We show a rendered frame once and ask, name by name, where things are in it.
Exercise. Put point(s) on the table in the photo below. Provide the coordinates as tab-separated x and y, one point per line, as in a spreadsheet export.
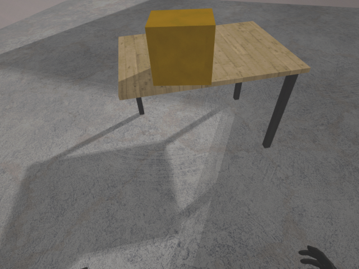
242	52

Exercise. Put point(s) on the carton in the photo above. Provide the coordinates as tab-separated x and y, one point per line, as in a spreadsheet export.
181	46

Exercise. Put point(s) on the robot right hand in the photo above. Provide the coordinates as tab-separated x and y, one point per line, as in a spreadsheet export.
322	261

